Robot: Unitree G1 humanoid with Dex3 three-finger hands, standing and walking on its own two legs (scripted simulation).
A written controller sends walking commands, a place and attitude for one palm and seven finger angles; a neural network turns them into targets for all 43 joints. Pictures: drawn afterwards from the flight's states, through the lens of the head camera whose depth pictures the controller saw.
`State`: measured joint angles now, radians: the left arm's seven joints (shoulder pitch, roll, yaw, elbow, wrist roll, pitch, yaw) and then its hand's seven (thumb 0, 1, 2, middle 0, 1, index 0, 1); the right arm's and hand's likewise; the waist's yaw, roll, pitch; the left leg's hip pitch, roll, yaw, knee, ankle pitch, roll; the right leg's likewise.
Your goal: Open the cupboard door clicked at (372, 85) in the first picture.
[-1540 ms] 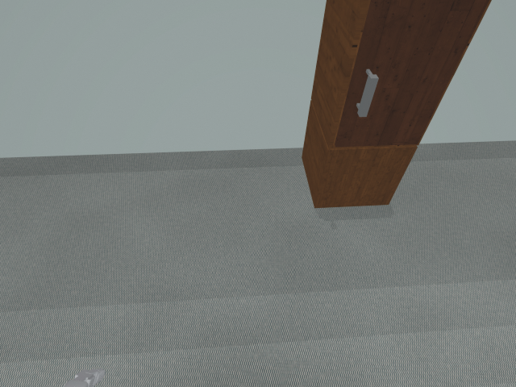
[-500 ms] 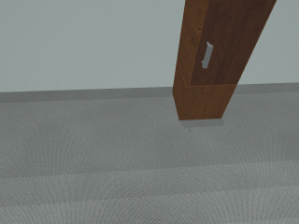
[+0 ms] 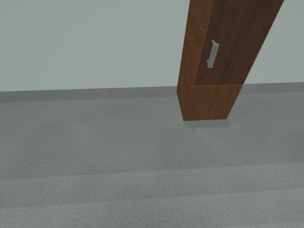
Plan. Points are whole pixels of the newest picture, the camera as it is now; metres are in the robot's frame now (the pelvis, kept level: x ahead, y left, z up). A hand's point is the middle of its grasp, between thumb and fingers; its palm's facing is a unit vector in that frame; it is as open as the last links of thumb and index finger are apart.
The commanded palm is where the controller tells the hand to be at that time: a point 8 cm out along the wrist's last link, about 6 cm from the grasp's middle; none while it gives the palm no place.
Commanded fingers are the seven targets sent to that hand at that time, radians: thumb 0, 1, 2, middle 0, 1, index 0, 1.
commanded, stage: walk to a spot facing it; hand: left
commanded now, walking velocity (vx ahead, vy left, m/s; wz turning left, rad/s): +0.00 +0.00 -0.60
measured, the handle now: (211, 54) +1.07 -0.29 -0.09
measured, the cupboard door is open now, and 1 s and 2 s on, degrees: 0 0 0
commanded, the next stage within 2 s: none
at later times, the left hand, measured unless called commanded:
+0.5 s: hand out of the picture +0.07 +0.17 -0.18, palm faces -0.17 -0.94 -0.28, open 7.3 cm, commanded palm none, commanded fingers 0.00 0.90 0.90 -0.20 -0.30 -0.20 -0.30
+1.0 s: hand out of the picture +0.12 +0.20 -0.19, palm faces -0.39 -0.89 -0.23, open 7.3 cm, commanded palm none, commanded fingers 0.00 0.90 0.90 -0.20 -0.30 -0.20 -0.30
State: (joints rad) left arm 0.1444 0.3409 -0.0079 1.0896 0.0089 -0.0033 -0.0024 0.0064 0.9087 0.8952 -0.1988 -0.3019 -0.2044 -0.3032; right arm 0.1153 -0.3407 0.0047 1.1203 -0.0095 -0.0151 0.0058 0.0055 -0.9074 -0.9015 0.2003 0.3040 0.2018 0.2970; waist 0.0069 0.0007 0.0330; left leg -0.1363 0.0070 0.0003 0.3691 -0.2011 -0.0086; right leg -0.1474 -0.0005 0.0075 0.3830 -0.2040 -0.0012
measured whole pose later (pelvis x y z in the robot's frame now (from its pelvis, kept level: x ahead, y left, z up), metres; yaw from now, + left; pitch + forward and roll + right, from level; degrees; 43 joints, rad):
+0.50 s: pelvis -0.02 -0.03 -0.03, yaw -13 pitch -1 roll +1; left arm 0.25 0.21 0.04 0.93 0.02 0.04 -0.01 0.01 0.91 0.90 -0.20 -0.30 -0.20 -0.30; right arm 0.15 -0.24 -0.05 0.98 -0.01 0.05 -0.01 0.01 -0.91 -0.90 0.20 0.30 0.20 0.30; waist 0.03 0.04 0.10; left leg -0.39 0.09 0.07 0.97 -0.49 -0.05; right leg -0.35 0.04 -0.02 0.73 -0.35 -0.06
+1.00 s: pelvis -0.03 +0.03 -0.01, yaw -29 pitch +1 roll -1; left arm 0.25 0.26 0.07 0.90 0.02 0.06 0.00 0.01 0.91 0.90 -0.20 -0.30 -0.20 -0.30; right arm 0.11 -0.22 -0.04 0.89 0.00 0.01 -0.03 0.01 -0.91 -0.90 0.20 0.30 0.20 0.30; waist 0.05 -0.05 0.03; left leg -0.26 -0.01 -0.02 0.54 -0.33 -0.02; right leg -0.38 0.14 0.24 0.52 -0.15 0.00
